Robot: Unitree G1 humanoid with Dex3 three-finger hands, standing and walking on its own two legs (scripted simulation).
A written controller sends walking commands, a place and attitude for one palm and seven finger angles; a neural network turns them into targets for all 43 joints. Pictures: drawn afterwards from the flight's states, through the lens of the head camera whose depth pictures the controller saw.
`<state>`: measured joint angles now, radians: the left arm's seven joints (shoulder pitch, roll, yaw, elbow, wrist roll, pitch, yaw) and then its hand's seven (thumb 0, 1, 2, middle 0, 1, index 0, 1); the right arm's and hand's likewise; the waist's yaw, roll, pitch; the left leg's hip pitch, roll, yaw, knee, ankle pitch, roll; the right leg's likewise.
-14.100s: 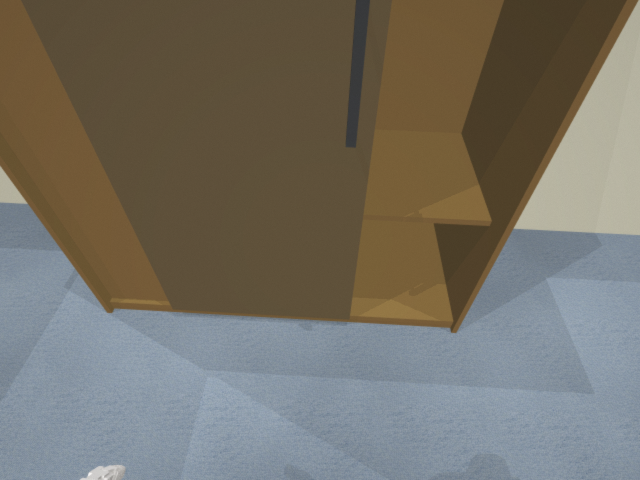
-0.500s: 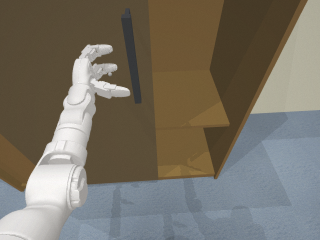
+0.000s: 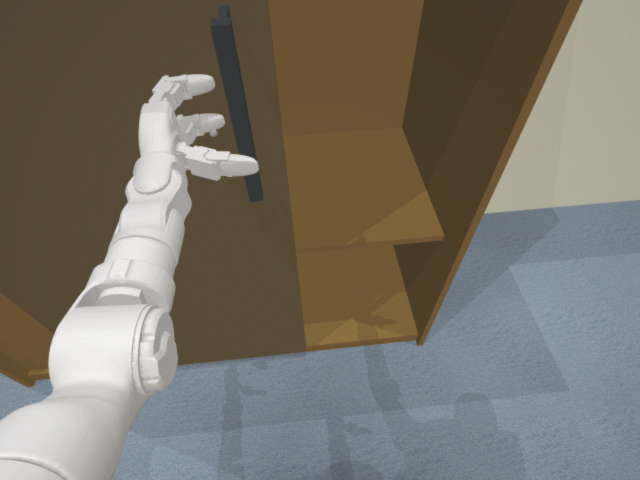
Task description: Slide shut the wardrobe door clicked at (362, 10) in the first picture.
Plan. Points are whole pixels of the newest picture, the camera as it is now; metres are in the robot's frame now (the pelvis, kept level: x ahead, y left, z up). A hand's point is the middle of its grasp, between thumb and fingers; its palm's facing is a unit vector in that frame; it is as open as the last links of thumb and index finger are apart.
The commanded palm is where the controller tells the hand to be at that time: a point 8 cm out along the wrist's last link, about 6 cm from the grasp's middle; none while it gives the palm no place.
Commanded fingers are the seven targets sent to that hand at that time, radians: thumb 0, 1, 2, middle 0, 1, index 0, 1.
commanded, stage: feel for the door with the fingertips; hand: left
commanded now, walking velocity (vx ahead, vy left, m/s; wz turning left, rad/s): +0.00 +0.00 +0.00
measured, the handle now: (242, 117) +0.54 +0.08 +0.17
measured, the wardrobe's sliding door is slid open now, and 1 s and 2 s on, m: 0.37 0.37 0.37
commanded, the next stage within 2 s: slide the fingers in behind the handle in 0.14 s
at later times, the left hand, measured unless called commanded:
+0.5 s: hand (215, 134) +0.50 +0.11 +0.18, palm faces +0.07 -1.00 +0.02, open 13.8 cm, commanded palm +0.46 +0.16 +0.18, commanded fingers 0.00 -0.50 0.30 -0.30 -1.20 -0.30 -1.20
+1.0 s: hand (231, 139) +0.48 +0.09 +0.18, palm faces +0.06 -1.00 +0.01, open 14.0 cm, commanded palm +0.46 +0.13 +0.18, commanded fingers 0.00 -0.50 0.30 -0.30 -1.20 -0.30 -1.20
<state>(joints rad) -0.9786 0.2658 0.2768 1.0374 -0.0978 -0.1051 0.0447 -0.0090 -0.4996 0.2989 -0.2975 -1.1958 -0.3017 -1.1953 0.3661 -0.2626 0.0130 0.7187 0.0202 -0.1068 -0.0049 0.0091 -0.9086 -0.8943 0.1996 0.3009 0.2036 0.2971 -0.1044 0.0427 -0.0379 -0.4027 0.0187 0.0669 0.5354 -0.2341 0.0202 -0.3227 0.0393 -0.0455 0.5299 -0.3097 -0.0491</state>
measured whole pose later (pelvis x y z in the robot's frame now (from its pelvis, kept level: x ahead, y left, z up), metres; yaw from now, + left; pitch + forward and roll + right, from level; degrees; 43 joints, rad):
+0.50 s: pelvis +0.00 +0.00 +0.00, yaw +0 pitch +7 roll +0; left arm -0.99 0.26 0.27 1.06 -0.10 -0.13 0.03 -0.01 -0.50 0.30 -0.32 -1.22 -0.32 -1.22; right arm 0.40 -0.27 0.01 0.73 0.02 -0.10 0.01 0.01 -0.91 -0.89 0.20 0.30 0.20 0.30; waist -0.11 0.04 -0.05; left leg -0.43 0.02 0.07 0.55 -0.24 0.02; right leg -0.34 0.04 -0.05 0.54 -0.32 -0.05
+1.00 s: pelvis +0.00 +0.00 +0.00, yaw +1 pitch +5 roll +0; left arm -0.95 0.18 0.20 0.96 -0.11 -0.06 0.10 -0.01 -0.50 0.30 -0.30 -1.20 -0.30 -1.20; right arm 0.33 -0.25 0.01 0.71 0.02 -0.10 0.01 0.01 -0.91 -0.89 0.20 0.30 0.20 0.30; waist -0.08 0.04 -0.05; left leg -0.39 0.01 0.06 0.54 -0.24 0.02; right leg -0.30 0.03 -0.05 0.53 -0.31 -0.05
